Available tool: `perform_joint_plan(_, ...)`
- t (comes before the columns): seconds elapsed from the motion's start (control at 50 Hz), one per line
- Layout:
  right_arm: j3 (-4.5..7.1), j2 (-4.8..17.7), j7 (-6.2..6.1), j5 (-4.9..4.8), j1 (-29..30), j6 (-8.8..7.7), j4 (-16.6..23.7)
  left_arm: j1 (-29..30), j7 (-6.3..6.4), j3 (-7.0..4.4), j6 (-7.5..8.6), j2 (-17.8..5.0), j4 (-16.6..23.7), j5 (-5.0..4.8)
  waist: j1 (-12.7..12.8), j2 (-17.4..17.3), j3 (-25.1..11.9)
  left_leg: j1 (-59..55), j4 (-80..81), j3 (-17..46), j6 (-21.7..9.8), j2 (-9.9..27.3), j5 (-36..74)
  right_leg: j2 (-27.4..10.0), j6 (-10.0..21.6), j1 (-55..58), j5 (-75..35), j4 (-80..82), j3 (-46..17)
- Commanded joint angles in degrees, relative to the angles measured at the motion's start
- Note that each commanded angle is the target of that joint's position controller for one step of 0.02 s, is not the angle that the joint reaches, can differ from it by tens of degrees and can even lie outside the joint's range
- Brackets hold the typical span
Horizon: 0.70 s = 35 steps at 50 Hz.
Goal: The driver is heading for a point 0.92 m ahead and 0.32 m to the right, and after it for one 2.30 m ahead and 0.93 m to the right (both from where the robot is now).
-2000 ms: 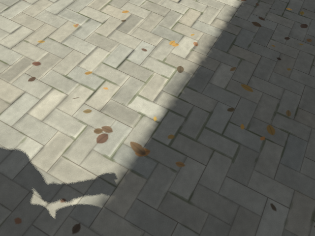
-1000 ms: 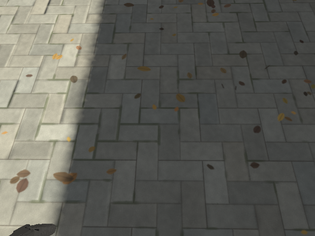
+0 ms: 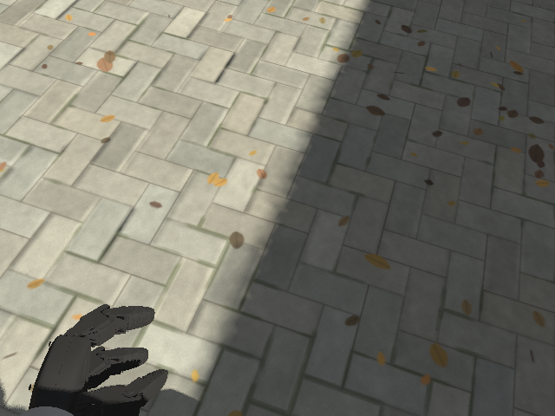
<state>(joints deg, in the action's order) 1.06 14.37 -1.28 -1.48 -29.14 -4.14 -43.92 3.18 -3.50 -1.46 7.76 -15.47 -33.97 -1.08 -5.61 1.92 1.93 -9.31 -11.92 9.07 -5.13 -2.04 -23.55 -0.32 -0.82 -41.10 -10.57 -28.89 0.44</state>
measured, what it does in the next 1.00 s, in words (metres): walks ahead, turning right: right foot, then left foot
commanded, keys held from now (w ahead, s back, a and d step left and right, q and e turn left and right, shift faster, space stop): w+e+shift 0.88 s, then w+q+shift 0.12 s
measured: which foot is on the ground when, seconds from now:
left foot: down 0.00-0.08, up 0.10-0.50, down 0.52-0.98, up 1.00-1.00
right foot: up 0.00-0.08, down 0.10-0.54, up 0.56-0.96, down 0.98-1.00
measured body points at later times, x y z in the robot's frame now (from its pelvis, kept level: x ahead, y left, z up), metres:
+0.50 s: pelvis +0.49 -0.02 -0.01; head +0.51 -0.04 +0.44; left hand +0.52 +0.25 -0.13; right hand +0.73 -0.29 -0.01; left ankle +0.73 +0.07 -0.71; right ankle +0.29 -0.08 -0.73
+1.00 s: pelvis +0.86 -0.22 -0.03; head +0.87 -0.25 +0.41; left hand +1.21 -0.24 -0.07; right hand +0.64 -0.40 -0.17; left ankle +0.76 +0.07 -0.69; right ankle +0.93 -0.37 -0.73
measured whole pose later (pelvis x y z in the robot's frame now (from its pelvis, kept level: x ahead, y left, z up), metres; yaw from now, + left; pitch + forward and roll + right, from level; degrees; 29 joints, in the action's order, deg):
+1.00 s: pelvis +0.86 -0.22 -0.03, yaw -47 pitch +0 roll +3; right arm 2.9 17.6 -0.3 -0.1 -25.6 -4.3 -49.6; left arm -1.1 -3.0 -1.7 1.9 -16.8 -31.4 -1.8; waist -3.3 0.3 3.8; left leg -12.1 -35.4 -11.5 1.7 3.7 -27.5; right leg 0.6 8.7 -33.9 4.9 -40.5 4.2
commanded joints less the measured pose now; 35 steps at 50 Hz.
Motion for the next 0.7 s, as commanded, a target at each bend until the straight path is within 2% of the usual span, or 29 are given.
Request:
perform_joint_plan(0.02,2.74,10.13,-0.34,0.88,-1.01,-0.51,-0.31,7.25,-0.55,-1.86,0.93,-5.79,5.08,-0.94,1.17,-11.38,3.35,3.47,0.71,-2.28,-3.43,11.61,47.31,3.21,3.79,8.1,0.97,3.22,4.9)
perform_joint_plan(0.04,3.04,11.43,-0.37,2.12,-0.7,-0.17,-0.77,4.15,-0.37,-2.57,0.61,-7.26,4.67,-1.28,3.34,-12.98,-0.17,-0.58,-4.24,-3.44,-2.62,12.16,62.93,5.23,5.27,10.97,4.83,1.22,6.77)
perform_joint_plan(0.06,3.35,12.5,-0.47,3.63,0.09,0.4,-1.05,-2.76,0.05,-3.56,-0.07,-9.16,3.27,-1.94,7.43,-14.53,-4.86,-2.54,-12.81,-4.47,-2.33,12.78,77.87,7.0,6.84,17.38,9.02,-1.77,8.03)
perform_joint_plan(0.08,3.57,13.18,-0.61,4.6,3.61,1.04,-0.45,-15.04,0.7,-4.45,-1.13,-10.95,0.1,-2.41,13.87,-14.57,-10.37,0.39,-26.27,-6.9,-1.59,12.78,87.94,7.2,8.41,29.63,9.37,-2.73,8.2)
perform_joint_plan(0.1,3.37,13.23,-1.03,5.35,8.2,1.27,1.63,-29.96,1.48,-4.76,-2.65,-11.81,-3.44,-2.1,20.43,-9.78,-16.92,15.66,-45.82,-7.19,-0.44,12.17,79.28,1.8,10.08,51.07,13.84,-7.91,0.06)
perform_joint_plan(0.12,0.98,2.81,0.01,4.04,-1.34,0.36,3.66,-33.67,0.81,-5.43,-1.96,-15.89,-5.27,-0.47,11.39,16.08,-24.75,44.72,-75.62,-3.19,6.08,-0.85,13.23,-12.99,23.94,74.6,37.59,-4.94,-36.0)
perform_joint_plan(0.14,0.46,7.66,1.2,1.12,1.53,-2.08,3.71,-34.2,0.95,-5.02,-1.73,-10.26,-5.88,-0.55,14.7,16.32,-28.45,51.45,-78.96,1.5,4.66,-3.05,0.3,-15.15,24.55,77.03,51.81,10.81,-55.42)
perform_joint_plan(0.16,1.07,10.04,1.81,-1.1,9.74,-3.85,6.41,-30.48,1.77,-4.59,-1.7,-8.49,-5.38,0.7,14.41,10.33,-16.8,56.05,-77.24,3.34,2.88,0.47,2.91,-14.08,21.5,69.37,49.4,12.51,-49.49)
perform_joint_plan(0.18,0.25,9.77,1.82,-0.3,15.93,-5.17,8.39,-28.69,1.62,-4.44,-1.55,-8.36,-5.08,1.04,12.95,-0.67,-11.35,52.95,-72.17,2.45,1.64,1.82,4.12,-11.88,19.83,58.69,41.12,14.12,-44.09)
perform_joint_plan(0.2,0.15,8.27,1.83,1.17,20.15,-5.95,9.36,-26.46,1.24,-3.99,-1.17,-7.43,-5.22,1.3,10.04,-6.91,-5.23,50.18,-66.35,1.38,0.99,2.48,4.7,-8.86,19.15,48.06,33.01,15.51,-39.01)
perform_joint_plan(0.22,0.11,7.45,1.99,1.69,18.84,-5.93,9.47,-24.03,1.42,-3.48,-0.87,-6.46,-4.81,1.78,6.3,-5.49,-3.6,47.0,-62.11,1.98,1.22,3.86,6.0,-6.55,19.74,41.83,28.57,16.64,-34.99)
perform_joint_plan(0.24,0.01,7.02,2.03,2.22,18.36,-5.56,9.28,-22.58,1.46,-3.35,-1.08,-5.92,-4.48,1.24,4.85,-3.55,-1.47,46.09,-59.29,1.17,2.02,4.19,5.63,-4.68,20.37,37.97,24.92,17.7,-32.65)
perform_joint_plan(0.28,-0.15,6.47,1.82,2.91,18.59,-5.01,9.98,-23.15,1.97,-3.04,-1.39,-5.33,-5.09,-0.57,3.16,-3.12,1.58,46.13,-52.39,-0.26,4.24,5.42,5.05,-3.79,20.85,31.58,22.19,19.04,-30.09)
perform_joint_plan(0.32,-0.97,5.49,1.93,3.5,25.59,-5.19,13.29,-23.5,3.06,-3.28,-1.52,-6.39,-5.32,-1.28,4.61,-2.68,5.99,43.51,-40.16,-3.4,6.48,5.16,10.78,-2.1,19.77,21.92,20.25,21.12,-26.41)
perform_joint_plan(0.36,-1.69,2.94,2.31,3.56,32.2,-5.57,15.54,-24.07,3.91,-3.81,-1.98,-7.61,-5.85,-1.4,7.46,-1.31,7.03,32.18,-26.76,-5.8,7.54,2.62,25.25,1.58,16.05,12.18,21.28,21.09,-21.9)
perform_joint_plan(0.38,-1.36,2.98,2.34,3.19,33.45,-5.62,16.07,-26.07,4.0,-4.15,-2.11,-8.44,-6.54,-1.49,8.85,-0.56,5.52,25.52,-24.27,-5.99,8.0,1.23,32.75,1.07,14.7,9.44,22.97,21.38,-22.63)
perform_joint_plan(0.4,-0.57,4.23,2.12,2.39,33.44,-5.45,16.25,-27.4,4.16,-4.35,-2.24,-8.94,-7.1,-1.89,9.16,0.44,4.32,22.18,-22.08,-4.55,8.55,0.91,36.22,0.54,13.56,10.48,25.29,20.3,-23.92)
perform_joint_plan(0.46,1.41,7.63,1.26,0.26,34.71,-5.18,17.1,-29.91,4.41,-4.38,-3.03,-7.77,-8.31,-2.67,9.43,1.92,2.9,23.01,-15.87,-1.93,8.65,1.05,30.68,-0.66,11.1,22.87,23.38,12.83,-26.92)
perform_joint_plan(0.48,2.49,9.14,0.99,-0.02,32.4,-5.37,16.76,-30.23,4.39,-4.51,-3.5,-7.8,-8.61,-2.28,7.78,2.46,0.96,21.02,-15.31,-2.38,7.82,0.41,26.25,-0.92,10.02,26.76,15.33,7.46,-27.12)
perform_joint_plan(0.5,3.84,10.84,0.77,-0.3,26.01,-5.52,16.03,-29.46,4.12,-4.68,-3.97,-8.53,-8.57,-1.63,3.43,2.8,-3.64,14.95,-15.55,-3.15,6.43,0.69,21.97,0.13,8.07,29.13,4.94,-2.22,-25.33)
perform_joint_plan(0.52,4.74,12.04,0.3,-0.6,12.92,-5.11,14.25,-26.74,3.71,-4.12,-4.37,-7.48,-6.92,0.12,-3.47,3.28,-13.06,-0.34,-21.03,-0.8,3.84,5.71,16.47,0.92,6.12,23.65,2.92,-17.42,-23.27)
perform_joint_plan(0.54,5.56,15.67,0.07,0.53,3.02,-4.18,12.51,-32.81,3.63,-2.1,-4.17,0.13,-5.9,0.39,-2.26,-11.54,-23.86,-20.49,-20.12,19.38,-3.21,19.65,-0.92,6.54,4.02,8.38,28.25,-39.18,-16.71)
perform_joint_plan(0.56,5.84,17.54,1.58,0.7,1.53,-3.68,9.96,-36.5,3.73,-0.03,-3.7,0.9,-3.24,-3.07,0.54,-31.92,-30.14,-25.07,-7.3,48.07,-7.88,29.06,-24.23,3.92,3.52,-4.04,40.91,-53.95,-12.3)
perform_joint_plan(0.58,5.08,11.59,1.25,0.75,5.46,-3.03,11.5,-31.17,4.47,-0.97,-4.17,-3.73,-4.16,-3.76,-1.39,-22.3,-19.87,-17.91,-4.27,43.78,-5.57,25.3,-28.88,-0.1,3.3,-9.23,35.3,-57.34,-10.58)
perform_joint_plan(0.6,4.47,9.29,0.91,1.18,8.27,-2.4,10.73,-24.72,4.42,-1.51,-4.35,-6.22,-3.2,-2.6,-1.79,-13.45,-10.87,-9.56,-4.51,31.91,-3.72,22.94,-16.99,-1.77,3.31,-10.37,31.71,-56.54,-7.83)
perform_joint_plan(0.62,4.26,8.66,0.93,2.39,9.56,-2.08,9.66,-19.91,4.12,-1.6,-4.42,-5.96,-2.08,-1.03,-0.93,-5.06,-5.66,-1.09,-4.45,23.62,-3.32,21.21,-3.97,-4.0,3.61,-8.3,29.73,-54.56,-6.9)
perform_joint_plan(0.64,3.94,7.35,0.84,3.13,11.36,-2.17,8.52,-18.3,3.59,-1.84,-4.74,-5.19,-1.0,-0.56,1.15,-4.93,-3.01,5.19,-3.82,17.58,-3.51,19.51,3.67,-6.04,3.89,-5.52,28.34,-51.61,-7.43)
perform_joint_plan(0.66,3.48,5.59,0.92,3.04,13.06,-2.34,7.41,-17.98,3.16,-1.94,-5.55,-4.24,-0.5,-1.13,2.93,-5.96,-1.06,9.42,-2.7,12.02,-2.94,17.81,6.95,-7.61,4.07,-3.66,28.84,-50.02,-7.54)
perform_joint_plan(0.7,3.27,3.9,1.38,1.45,14.48,-2.76,5.48,-17.07,2.65,-1.35,-7.0,-1.85,1.08,-1.89,4.78,-7.24,0.91,13.24,-0.6,5.09,-2.82,17.53,11.53,-9.77,4.21,-4.41,29.73,-47.99,-6.95)
Velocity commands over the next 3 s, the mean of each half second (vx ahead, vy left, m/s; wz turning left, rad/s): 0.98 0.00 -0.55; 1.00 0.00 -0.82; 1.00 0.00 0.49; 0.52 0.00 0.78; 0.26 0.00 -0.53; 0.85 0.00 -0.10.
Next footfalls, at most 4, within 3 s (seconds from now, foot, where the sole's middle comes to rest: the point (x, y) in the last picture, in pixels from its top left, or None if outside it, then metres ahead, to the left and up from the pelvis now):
0.10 right None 0.33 -0.09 -0.77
0.52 left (215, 289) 0.77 0.06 -0.77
0.98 right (372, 228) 0.95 -0.40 -0.77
1.46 left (390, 123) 1.40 -0.56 -0.77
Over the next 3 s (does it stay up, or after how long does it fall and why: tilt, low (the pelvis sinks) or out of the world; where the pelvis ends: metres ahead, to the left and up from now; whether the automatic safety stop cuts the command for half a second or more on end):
stays up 1.81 -1.00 0.01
